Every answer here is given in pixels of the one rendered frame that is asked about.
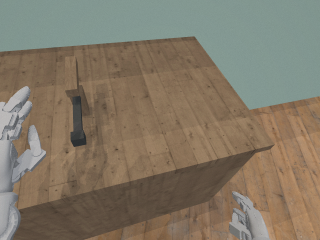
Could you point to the left robot forearm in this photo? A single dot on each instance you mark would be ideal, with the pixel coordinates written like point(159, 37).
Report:
point(10, 216)

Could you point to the tap lever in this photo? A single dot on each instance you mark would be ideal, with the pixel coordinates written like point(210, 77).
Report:
point(77, 136)

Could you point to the counter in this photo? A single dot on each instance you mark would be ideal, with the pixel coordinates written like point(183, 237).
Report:
point(164, 128)

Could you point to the robot left hand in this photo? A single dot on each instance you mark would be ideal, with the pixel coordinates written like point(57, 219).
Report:
point(12, 115)

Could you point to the robot right hand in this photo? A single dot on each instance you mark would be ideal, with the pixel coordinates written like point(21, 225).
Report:
point(249, 225)

